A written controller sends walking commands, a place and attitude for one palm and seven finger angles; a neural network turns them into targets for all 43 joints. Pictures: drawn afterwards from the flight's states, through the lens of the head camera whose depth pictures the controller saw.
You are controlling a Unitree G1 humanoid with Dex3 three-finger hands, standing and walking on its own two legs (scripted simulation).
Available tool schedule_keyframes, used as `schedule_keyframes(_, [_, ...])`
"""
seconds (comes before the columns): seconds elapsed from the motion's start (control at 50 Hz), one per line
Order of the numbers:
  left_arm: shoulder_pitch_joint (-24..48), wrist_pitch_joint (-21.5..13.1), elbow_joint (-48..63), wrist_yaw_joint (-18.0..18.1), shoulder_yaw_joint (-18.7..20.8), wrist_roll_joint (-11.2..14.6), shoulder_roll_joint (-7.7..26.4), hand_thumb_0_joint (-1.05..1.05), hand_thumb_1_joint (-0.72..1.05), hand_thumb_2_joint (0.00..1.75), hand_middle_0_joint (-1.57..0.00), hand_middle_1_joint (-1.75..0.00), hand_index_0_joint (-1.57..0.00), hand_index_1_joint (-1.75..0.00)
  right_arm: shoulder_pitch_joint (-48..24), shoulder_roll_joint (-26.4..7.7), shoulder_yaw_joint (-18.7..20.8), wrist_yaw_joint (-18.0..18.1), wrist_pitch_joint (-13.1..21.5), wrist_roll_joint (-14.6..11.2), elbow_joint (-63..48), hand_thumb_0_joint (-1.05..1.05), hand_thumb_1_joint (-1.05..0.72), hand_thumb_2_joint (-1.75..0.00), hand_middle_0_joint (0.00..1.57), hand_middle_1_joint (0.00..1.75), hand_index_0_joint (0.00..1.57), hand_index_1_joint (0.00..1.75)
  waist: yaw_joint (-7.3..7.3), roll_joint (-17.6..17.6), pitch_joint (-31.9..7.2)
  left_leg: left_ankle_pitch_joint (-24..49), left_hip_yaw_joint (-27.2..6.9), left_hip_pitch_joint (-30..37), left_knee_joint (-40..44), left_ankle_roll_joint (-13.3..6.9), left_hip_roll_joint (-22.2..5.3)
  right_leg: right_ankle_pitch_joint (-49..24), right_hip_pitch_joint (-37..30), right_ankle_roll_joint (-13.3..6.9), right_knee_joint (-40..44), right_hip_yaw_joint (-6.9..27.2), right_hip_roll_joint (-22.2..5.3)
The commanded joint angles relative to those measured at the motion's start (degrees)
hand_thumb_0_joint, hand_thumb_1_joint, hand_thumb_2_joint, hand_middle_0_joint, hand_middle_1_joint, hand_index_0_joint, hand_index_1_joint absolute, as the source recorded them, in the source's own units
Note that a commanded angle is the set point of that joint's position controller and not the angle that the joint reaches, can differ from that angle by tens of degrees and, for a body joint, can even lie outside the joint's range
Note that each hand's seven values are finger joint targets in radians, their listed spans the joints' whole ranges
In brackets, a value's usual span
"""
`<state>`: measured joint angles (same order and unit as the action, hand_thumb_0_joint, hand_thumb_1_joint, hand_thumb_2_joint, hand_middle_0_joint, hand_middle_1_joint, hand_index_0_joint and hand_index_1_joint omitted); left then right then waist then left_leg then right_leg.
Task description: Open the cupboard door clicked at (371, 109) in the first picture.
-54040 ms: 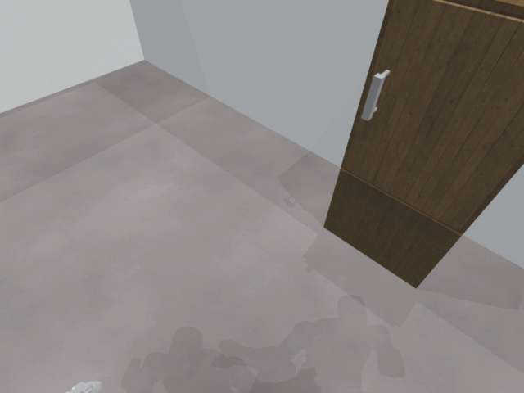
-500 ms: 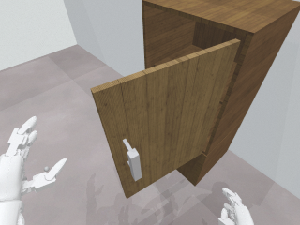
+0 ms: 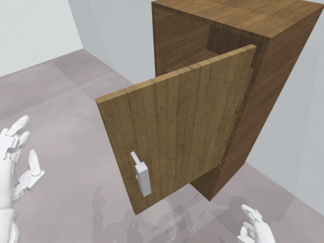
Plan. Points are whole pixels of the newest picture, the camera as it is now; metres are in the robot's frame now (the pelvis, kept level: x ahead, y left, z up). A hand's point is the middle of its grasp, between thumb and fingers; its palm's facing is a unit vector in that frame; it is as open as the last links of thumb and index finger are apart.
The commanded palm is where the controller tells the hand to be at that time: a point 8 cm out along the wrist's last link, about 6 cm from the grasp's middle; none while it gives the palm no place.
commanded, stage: draw the hand back to the body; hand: left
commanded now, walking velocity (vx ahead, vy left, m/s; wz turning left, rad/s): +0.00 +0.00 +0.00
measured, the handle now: (140, 174) +0.29 +0.11 -0.01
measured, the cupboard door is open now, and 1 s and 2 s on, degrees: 78 78 78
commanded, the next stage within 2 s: step back with the hand held close in 0.04 s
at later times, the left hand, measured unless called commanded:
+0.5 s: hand (31, 184) +0.16 +0.26 +0.15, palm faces +0.36 -0.78 -0.52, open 7.5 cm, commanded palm +0.10 +0.31 +0.17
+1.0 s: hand out of the picture +0.09 +0.28 +0.16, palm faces +0.48 -0.72 -0.50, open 7.5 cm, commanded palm +0.02 +0.32 +0.17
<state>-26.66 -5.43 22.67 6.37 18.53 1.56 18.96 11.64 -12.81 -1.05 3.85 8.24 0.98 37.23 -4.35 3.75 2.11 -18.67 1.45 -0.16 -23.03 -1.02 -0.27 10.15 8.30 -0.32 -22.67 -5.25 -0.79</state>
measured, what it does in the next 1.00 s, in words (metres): shifts its weight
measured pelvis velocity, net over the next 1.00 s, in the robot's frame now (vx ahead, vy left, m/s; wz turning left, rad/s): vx -0.11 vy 0.01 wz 0.03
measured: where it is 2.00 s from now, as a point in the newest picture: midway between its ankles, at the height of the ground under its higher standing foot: outside the picture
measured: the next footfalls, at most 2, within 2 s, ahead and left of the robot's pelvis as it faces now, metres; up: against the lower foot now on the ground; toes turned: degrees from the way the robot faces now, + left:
right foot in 1.56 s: -0.25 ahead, -0.09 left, +0.00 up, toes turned -7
left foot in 1.66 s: -0.12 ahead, +0.08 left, +0.00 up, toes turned -2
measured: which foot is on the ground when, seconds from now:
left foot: down 0.00-1.00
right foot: down 0.00-1.00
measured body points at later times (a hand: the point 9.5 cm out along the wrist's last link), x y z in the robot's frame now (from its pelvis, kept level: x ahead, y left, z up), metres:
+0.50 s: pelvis -0.04 +0.01 -0.01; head -0.03 +0.01 +0.44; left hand +0.14 +0.30 +0.18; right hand +0.14 -0.24 -0.08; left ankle -0.06 +0.10 -0.74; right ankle +0.03 -0.12 -0.74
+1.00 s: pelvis -0.11 +0.01 -0.02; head -0.10 +0.03 +0.43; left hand +0.06 +0.32 +0.19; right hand +0.04 -0.23 -0.10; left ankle -0.06 +0.10 -0.74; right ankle -0.03 -0.12 -0.74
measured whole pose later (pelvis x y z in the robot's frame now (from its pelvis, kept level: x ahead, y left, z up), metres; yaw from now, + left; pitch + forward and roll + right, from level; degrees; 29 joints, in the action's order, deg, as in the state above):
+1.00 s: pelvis -0.11 +0.01 -0.02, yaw +2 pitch -1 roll -1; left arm -29.7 -14.2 30.1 9.2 27.4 -2.2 24.3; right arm 15.9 -11.3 -0.1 4.6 5.9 1.0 32.6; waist 1.1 -1.6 2.1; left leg -16.6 0.4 -21.4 -39.2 -3.0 1.6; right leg 11.6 22.7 1.1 -37.2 0.5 0.5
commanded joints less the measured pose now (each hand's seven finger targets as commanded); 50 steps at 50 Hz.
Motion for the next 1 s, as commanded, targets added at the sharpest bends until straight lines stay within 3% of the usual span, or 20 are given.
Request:
schedule_keyframes(0.0, [5.45, -3.68, 11.28, 0.99, 6.98, 0.40, 10.62, 0.00, 0.90, 0.90, -0.20, -0.30, -0.20, -0.30, -7.07, -5.97, 1.96, 0.43, 3.37, -0.47, -9.20, 0.00, -0.90, -0.90, 0.20, 0.30, 0.20, 0.30, 0.10, -0.35, -4.72, 20.67, -1.32, -8.04, 4.01, 0.71, -1.10, -9.46, -8.34, -0.75, 1.51, 2.70, -0.10])
schedule_keyframes(0.12, [6.13, -4.28, 11.26, 1.07, 7.07, 0.37, 10.86, 0.00, 0.90, 0.90, -0.20, -0.30, -0.20, -0.30, -7.29, -5.95, 1.97, 0.46, 3.66, -0.41, -9.17, 0.00, -0.90, -0.90, 0.20, 0.30, 0.20, 0.30, 0.04, -0.66, -4.31, 16.30, -1.25, -8.87, 4.69, 0.33, -0.75, -7.01, -8.57, -0.82, 2.18, 2.94, -0.14])
schedule_keyframes(0.14, [11.88, -4.75, 14.95, 1.38, 8.09, 0.25, 13.15, 0.00, 0.90, 0.90, -0.20, -0.30, -0.20, -0.30, -8.09, -6.23, 1.85, 0.62, 3.87, -0.41, -9.03, 0.00, -0.90, -0.90, 0.20, 0.30, 0.20, 0.30, 0.10, 1.30, -5.72, 15.92, -1.50, -8.38, 4.61, 0.40, -0.58, -6.73, -9.07, -0.96, 2.29, 3.21, -0.20])
schedule_keyframes(0.16, [15.43, -6.94, 15.30, 1.96, 15.13, 0.18, 18.96, 0.00, 0.90, 0.90, -0.20, -0.30, -0.20, -0.30, -6.54, -7.00, 1.65, 1.01, 2.47, -0.87, -11.47, 0.00, -0.90, -0.90, 0.20, 0.30, 0.20, 0.30, 3.20, -3.60, 0.33, 10.48, -2.53, -14.16, 2.89, -0.40, -1.87, -9.51, -3.43, -1.01, 4.29, 8.92, -2.77])
schedule_keyframes(0.18, [7.74, -6.85, 9.14, 1.35, 12.09, 0.05, 14.14, 0.00, 0.90, 0.90, -0.20, -0.30, -0.20, -0.30, -6.06, -6.18, 1.92, 1.02, 1.33, -0.57, -10.51, 0.00, -0.90, -0.90, 0.20, 0.30, 0.20, 0.30, 3.36, -7.35, -1.36, 8.44, -2.64, -13.44, 0.98, -0.70, -1.30, -8.61, -2.44, -1.32, 5.18, 9.59, -4.43])
schedule_keyframes(0.22, [3.52, -7.33, 10.91, 0.91, 9.63, -0.16, 11.92, 0.00, 0.90, 0.90, -0.20, -0.30, -0.20, -0.30, -6.36, -6.78, 2.08, 0.69, 0.21, -0.27, -11.24, 0.00, -0.90, -0.90, 0.20, 0.30, 0.20, 0.30, 3.71, -5.45, -4.82, 8.99, -1.83, -12.46, -0.95, -0.65, -0.95, -8.89, -1.47, -1.76, 5.00, 10.26, -6.00])
schedule_keyframes(0.24, [2.85, -7.80, 12.08, 1.11, 10.09, -0.16, 12.20, 0.00, 0.90, 0.90, -0.20, -0.30, -0.20, -0.30, -6.54, -7.08, 2.25, 0.86, 0.04, -0.13, -11.28, 0.00, -0.90, -0.90, 0.20, 0.30, 0.20, 0.30, 3.46, -1.63, -6.37, 11.81, -2.17, -12.89, -0.67, -0.36, -1.18, -12.75, -2.74, -2.14, 3.05, 9.46, -6.15])
schedule_keyframes(0.28, [-0.97, -8.03, 13.00, 1.47, 10.55, -0.12, 12.35, 0.00, 0.90, 0.90, -0.20, -0.30, -0.20, -0.30, -6.11, -7.29, 2.51, 0.80, -0.60, -0.12, -12.03, 0.00, -0.90, -0.90, 0.20, 0.30, 0.20, 0.30, 3.47, -0.02, -10.19, 17.82, -2.69, -13.23, -0.22, 0.11, -2.28, -18.08, -4.88, -1.76, -0.96, 7.83, -5.38])
schedule_keyframes(0.34, [-2.87, -7.86, 15.07, 2.07, 12.69, -0.13, 14.49, 0.00, 0.90, 0.90, -0.20, -0.30, -0.20, -0.30, -6.65, -7.42, 3.13, 1.03, -1.74, -0.27, -12.94, 0.00, -0.90, -0.90, 0.20, 0.30, 0.20, 0.30, 3.20, -0.09, -12.56, 24.49, -3.62, -14.99, -0.83, 0.68, -2.97, -24.79, -6.64, -1.54, -4.91, 6.70, -4.83])
schedule_keyframes(0.4, [-4.15, -7.78, 16.79, 2.35, 13.50, -0.10, 14.92, 0.00, 0.90, 0.90, -0.20, -0.30, -0.20, -0.30, -6.31, -7.09, 3.50, 1.12, -2.54, -0.54, -14.19, 0.00, -0.90, -0.90, 0.20, 0.30, 0.20, 0.30, 3.47, -2.07, -13.01, 23.67, -3.92, -17.19, -1.26, 0.65, -3.49, -25.29, -5.95, -1.21, -7.17, 7.20, -4.61])
schedule_keyframes(0.52, [-2.98, -8.40, 17.47, 2.94, 13.71, -0.87, 14.57, 0.00, 0.90, 0.90, -0.20, -0.30, -0.20, -0.30, -5.98, -7.71, 3.70, 1.44, -2.43, -0.65, -15.09, 0.00, -0.90, -0.90, 0.20, 0.30, 0.20, 0.30, 3.46, 0.00, -7.43, 5.24, -6.60, -28.40, 2.72, -2.01, -5.24, -11.71, -5.11, -0.02, -9.48, 8.01, -2.87])
schedule_keyframes(0.54, [-2.21, -8.69, 18.27, 3.03, 13.87, -1.17, 14.61, 0.00, 0.90, 0.90, -0.20, -0.30, -0.20, -0.30, -6.31, -7.98, 3.73, 1.63, -2.06, -0.54, -15.11, 0.00, -0.90, -0.90, 0.20, 0.30, 0.20, 0.30, 3.26, 2.38, -7.11, 2.31, -7.20, -31.08, 3.96, -2.71, -5.70, -11.76, -6.94, 0.19, -10.91, 7.70, -2.40])
schedule_keyframes(0.62, [0.53, -9.20, 17.14, 3.56, 13.56, -2.70, 13.50, 0.00, 0.90, 0.90, -0.20, -0.30, -0.20, -0.30, -4.74, -8.12, 3.89, 1.76, -1.40, -0.26, -15.65, 0.00, -0.90, -0.90, 0.20, 0.30, 0.20, 0.30, 3.76, 1.14, -3.68, -13.16, -8.59, -42.87, 5.80, -4.90, -7.14, -8.43, -11.18, 0.60, -16.21, 8.41, -1.72])
schedule_keyframes(0.74, [3.16, -10.30, 18.50, 3.87, 13.86, -2.40, 15.12, 0.00, 0.90, 0.90, -0.20, -0.30, -0.20, -0.30, -3.04, -7.74, 3.83, 1.13, -0.57, -0.47, -14.60, 0.00, -0.90, -0.90, 0.20, 0.30, 0.20, 0.30, 4.64, -6.47, -3.93, -15.80, -5.34, -33.10, -7.47, -3.11, -1.82, 10.75, 4.07, -2.71, -0.68, 17.06, -8.41])
schedule_keyframes(0.76, [2.01, -10.35, 18.30, 4.05, 13.69, -1.91, 15.02, 0.00, 0.90, 0.90, -0.20, -0.30, -0.20, -0.30, -2.80, -7.09, 3.39, 1.00, -0.57, -0.52, -14.22, 0.00, -0.90, -0.90, 0.20, 0.30, 0.20, 0.30, 4.73, -7.73, -4.62, -13.52, -5.22, -29.83, -8.18, -2.55, -1.49, 12.23, 6.81, -3.02, 0.29, 16.24, -9.11])
schedule_keyframes(0.8, [0.87, -10.81, 19.65, 4.30, 13.91, -1.64, 15.22, 0.00, 0.90, 0.90, -0.20, -0.30, -0.20, -0.30, -3.17, -7.31, 3.28, 1.08, -0.46, -0.48, -14.00, 0.00, -0.90, -0.90, 0.20, 0.30, 0.20, 0.30, 4.76, -4.06, -5.10, -14.96, -6.05, -28.87, -6.01, -2.72, -2.12, 15.02, 8.51, -2.22, -0.49, 13.88, -7.76])
schedule_keyframes(0.84, [-0.29, -11.38, 19.82, 4.59, 15.78, -2.20, 15.81, 0.00, 0.90, 0.90, -0.20, -0.30, -0.20, -0.30, -4.01, -8.06, 3.50, 1.56, -0.11, -0.25, -14.43, 0.00, -0.90, -0.90, 0.20, 0.30, 0.20, 0.30, 4.30, 3.30, -4.20, -20.11, -10.56, -38.05, 3.45, -4.43, -5.71, 10.95, 0.40, -0.16, -8.67, 9.89, -3.23])
schedule_keyframes(0.88, [-0.70, -11.78, 20.17, 4.60, 16.07, -3.09, 14.74, 0.00, 0.90, 0.90, -0.20, -0.30, -0.20, -0.30, -3.74, -7.96, 3.76, 1.56, 0.54, -0.50, -14.84, 0.00, -0.90, -0.90, 0.20, 0.30, 0.20, 0.30, 3.76, 6.90, -5.52, -22.28, -14.99, -47.09, 10.02, -6.28, -10.63, -0.07, -10.77, 1.38, -21.09, 6.21, 1.46])
schedule_keyframes(0.94, [-0.81, -12.21, 18.50, 3.92, 16.98, -3.52, 14.96, 0.00, 0.90, 0.90, -0.20, -0.30, -0.20, -0.30, -4.59, -7.66, 4.38, 1.37, 1.60, -0.14, -14.74, 0.00, -0.90, -0.90, 0.20, 0.30, 0.20, 0.30, 3.70, 4.98, -4.47, -14.67, -13.65, -47.97, 6.98, -6.39, -10.64, -5.93, -12.47, 1.33, -22.98, 7.72, 2.43])
schedule_keyframes(0.98, [-1.34, -12.46, 16.80, 3.31, 15.31, -2.75, 13.72, 0.00, 0.90, 0.90, -0.20, -0.30, -0.20, -0.30, -3.47, -7.31, 4.39, 0.85, 2.04, -0.10, -13.32, 0.00, -0.90, -0.90, 0.20, 0.30, 0.20, 0.30, 4.40, 0.94, -3.90, -2.77, -10.71, -39.25, 1.10, -4.25, -7.73, -14.20, -5.26, -0.09, -16.30, 10.81, 0.44])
